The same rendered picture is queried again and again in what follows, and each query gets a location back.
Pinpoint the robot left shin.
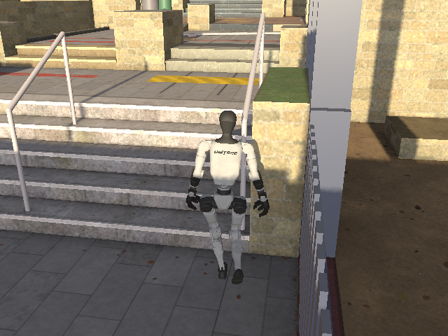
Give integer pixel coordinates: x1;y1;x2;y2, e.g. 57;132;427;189
209;227;225;270

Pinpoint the left robot forearm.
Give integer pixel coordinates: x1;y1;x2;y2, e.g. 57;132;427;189
188;168;200;197

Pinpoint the left robot foot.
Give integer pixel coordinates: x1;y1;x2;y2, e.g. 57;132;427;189
218;262;228;279

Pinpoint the robot left upper arm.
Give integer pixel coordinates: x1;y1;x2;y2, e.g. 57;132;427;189
193;140;212;179

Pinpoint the left robot hand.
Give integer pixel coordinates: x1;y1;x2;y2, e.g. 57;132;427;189
186;195;200;210

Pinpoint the right robot hand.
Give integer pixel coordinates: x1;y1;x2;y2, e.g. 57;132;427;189
253;199;270;217

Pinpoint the right robot forearm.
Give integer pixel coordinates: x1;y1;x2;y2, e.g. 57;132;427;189
253;170;267;202

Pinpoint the robot right upper arm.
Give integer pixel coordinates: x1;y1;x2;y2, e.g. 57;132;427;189
241;141;260;181

